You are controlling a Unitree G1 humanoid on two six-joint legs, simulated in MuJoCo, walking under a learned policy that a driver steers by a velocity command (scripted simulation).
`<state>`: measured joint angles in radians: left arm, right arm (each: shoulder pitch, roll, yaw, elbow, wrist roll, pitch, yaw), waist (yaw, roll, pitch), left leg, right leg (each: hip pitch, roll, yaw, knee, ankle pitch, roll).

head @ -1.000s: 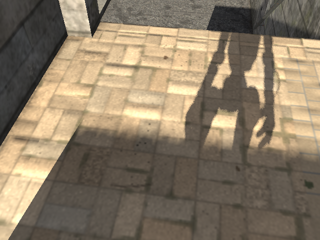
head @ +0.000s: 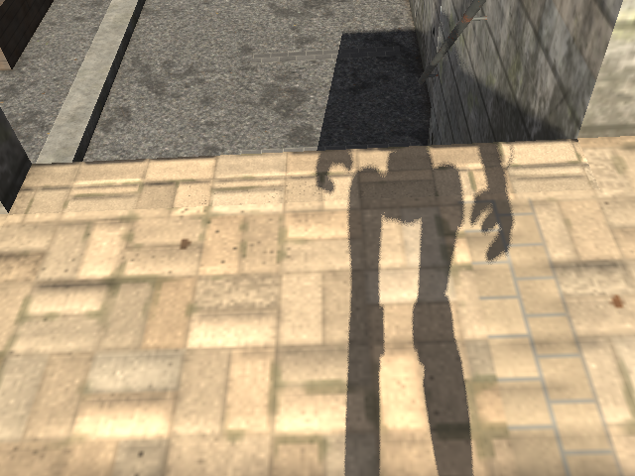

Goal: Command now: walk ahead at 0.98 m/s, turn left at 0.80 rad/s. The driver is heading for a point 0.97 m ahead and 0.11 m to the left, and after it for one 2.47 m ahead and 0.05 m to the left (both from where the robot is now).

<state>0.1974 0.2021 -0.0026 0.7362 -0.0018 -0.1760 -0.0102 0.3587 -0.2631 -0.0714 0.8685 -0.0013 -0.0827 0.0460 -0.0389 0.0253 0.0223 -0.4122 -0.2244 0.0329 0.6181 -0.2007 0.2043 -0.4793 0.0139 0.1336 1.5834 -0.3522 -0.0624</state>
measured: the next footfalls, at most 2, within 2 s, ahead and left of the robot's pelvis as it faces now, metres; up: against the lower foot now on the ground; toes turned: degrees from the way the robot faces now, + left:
right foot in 0.26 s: +0.45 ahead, -0.18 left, +0.00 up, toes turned +22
left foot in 0.66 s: +0.52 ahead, +0.15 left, +0.00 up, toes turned +30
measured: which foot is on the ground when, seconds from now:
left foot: down 0.00-0.28, up 0.30-0.64, down 0.66-1.00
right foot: up 0.00-0.24, down 0.26-0.68, up 0.70-1.00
